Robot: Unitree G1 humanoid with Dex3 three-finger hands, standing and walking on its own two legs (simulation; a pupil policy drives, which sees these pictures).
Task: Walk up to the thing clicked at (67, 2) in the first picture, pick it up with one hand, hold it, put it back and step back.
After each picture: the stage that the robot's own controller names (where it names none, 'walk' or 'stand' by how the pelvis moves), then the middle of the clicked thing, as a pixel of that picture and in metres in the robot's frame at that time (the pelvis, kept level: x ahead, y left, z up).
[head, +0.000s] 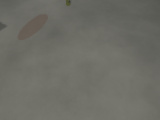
stand; (68, 1) +2.17 +0.21 -0.72
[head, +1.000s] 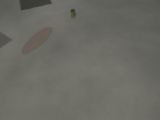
walk; (73, 13) +2.05 +0.32 -0.73
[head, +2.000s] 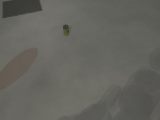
walk; (66, 30) +1.40 +0.28 -0.72
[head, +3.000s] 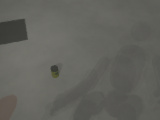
walk; (54, 71) +0.84 +0.28 -0.70
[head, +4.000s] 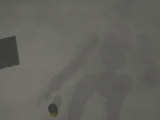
walk; (53, 110) +0.46 +0.20 -0.70
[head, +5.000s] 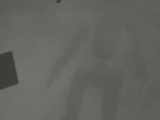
stand; out of the picture +0.28 +0.15 -0.70
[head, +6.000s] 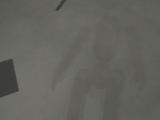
stand; out of the picture +0.26 +0.17 -0.73
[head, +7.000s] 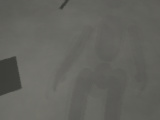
stand; out of the picture +0.27 +0.15 -0.73
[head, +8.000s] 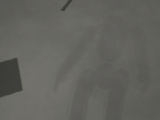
stand; out of the picture +0.25 +0.16 -0.73
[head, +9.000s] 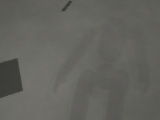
stand; out of the picture +0.25 +0.15 -0.73
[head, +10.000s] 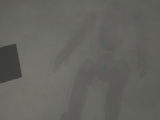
go down; out of the picture +0.27 +0.15 -0.72
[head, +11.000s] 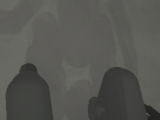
go down; (29, 73) +0.35 +0.18 -0.29
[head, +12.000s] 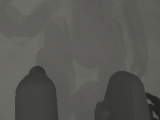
close in; (38, 75) +0.35 +0.18 -0.30
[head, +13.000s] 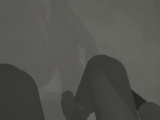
close in; out of the picture +0.34 +0.21 -0.22
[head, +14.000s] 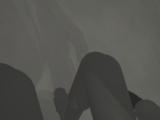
close; out of the picture +0.35 +0.22 -0.22
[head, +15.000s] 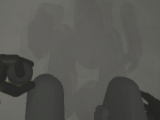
lift; (20, 78) +0.30 +0.22 -0.07
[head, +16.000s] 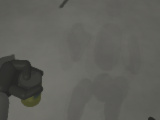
hold; (30, 89) +0.30 +0.17 +0.04
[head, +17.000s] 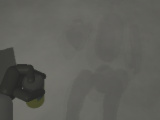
hold; (34, 91) +0.30 +0.17 -0.01
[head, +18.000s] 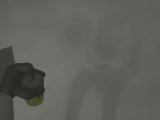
hold; (34, 89) +0.31 +0.18 -0.01
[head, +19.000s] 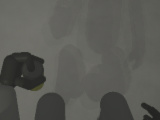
crouch; (33, 76) +0.34 +0.17 -0.08
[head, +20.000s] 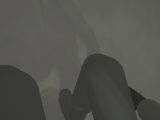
lower; out of the picture +0.36 +0.23 -0.22
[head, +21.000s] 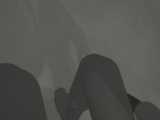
lower; out of the picture +0.37 +0.24 -0.23
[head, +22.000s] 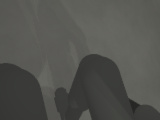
lower; out of the picture +0.36 +0.23 -0.23
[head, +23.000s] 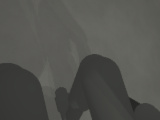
lower; out of the picture +0.36 +0.23 -0.23
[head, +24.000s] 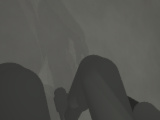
loosen; out of the picture +0.35 +0.23 -0.23
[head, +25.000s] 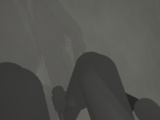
withdraw; out of the picture +0.34 +0.20 -0.22
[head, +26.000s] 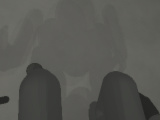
walk; (34, 73) +0.35 +0.18 -0.29
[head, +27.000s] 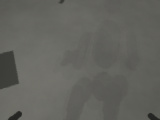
stand; out of the picture +0.28 +0.14 -0.65
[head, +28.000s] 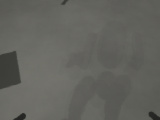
stand; out of the picture +0.30 +0.16 -0.66
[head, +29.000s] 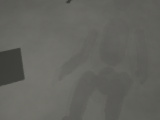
stand; out of the picture +0.30 +0.15 -0.69
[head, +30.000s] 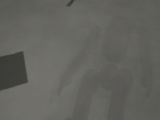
walk; out of the picture +0.30 +0.15 -0.72
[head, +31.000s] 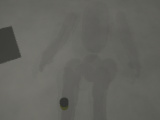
walk; (64, 104) +0.42 +0.09 -0.70
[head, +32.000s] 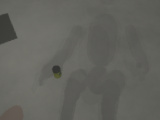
walk; (57, 72) +0.69 +0.22 -0.68
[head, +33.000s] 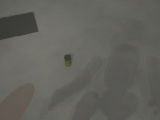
stand; (68, 60) +0.94 +0.16 -0.70
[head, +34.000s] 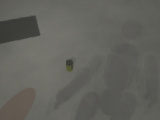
stand; (69, 65) +0.92 +0.13 -0.72
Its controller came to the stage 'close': yes
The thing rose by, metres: 0.71
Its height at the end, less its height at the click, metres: +0.00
